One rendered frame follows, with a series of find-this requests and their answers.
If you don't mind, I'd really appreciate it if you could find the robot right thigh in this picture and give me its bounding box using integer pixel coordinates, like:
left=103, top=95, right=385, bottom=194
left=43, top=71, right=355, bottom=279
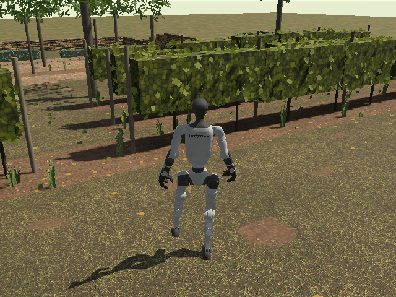
left=204, top=173, right=219, bottom=221

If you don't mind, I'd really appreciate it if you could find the right robot hand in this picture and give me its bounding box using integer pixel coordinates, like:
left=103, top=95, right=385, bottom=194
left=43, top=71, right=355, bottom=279
left=222, top=170, right=237, bottom=182

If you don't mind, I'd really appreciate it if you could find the robot right upper arm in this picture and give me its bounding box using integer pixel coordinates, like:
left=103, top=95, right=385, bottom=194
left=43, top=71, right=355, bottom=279
left=212, top=126, right=229, bottom=159

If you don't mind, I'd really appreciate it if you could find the robot left upper arm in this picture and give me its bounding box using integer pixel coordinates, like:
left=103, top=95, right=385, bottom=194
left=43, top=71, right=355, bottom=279
left=169, top=124, right=187, bottom=159

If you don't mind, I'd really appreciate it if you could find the left robot forearm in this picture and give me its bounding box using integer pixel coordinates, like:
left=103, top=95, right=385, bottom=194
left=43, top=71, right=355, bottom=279
left=161, top=149, right=174, bottom=176

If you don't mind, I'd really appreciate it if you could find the left robot shin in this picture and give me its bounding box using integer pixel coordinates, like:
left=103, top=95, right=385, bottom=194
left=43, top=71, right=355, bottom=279
left=174, top=191, right=183, bottom=229

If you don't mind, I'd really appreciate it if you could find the left robot hand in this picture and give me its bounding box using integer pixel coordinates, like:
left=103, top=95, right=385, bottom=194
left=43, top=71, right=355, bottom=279
left=158, top=173, right=173, bottom=189

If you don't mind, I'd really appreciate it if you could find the right robot forearm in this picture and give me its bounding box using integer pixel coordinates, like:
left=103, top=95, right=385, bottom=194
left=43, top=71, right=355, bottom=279
left=223, top=150, right=236, bottom=173

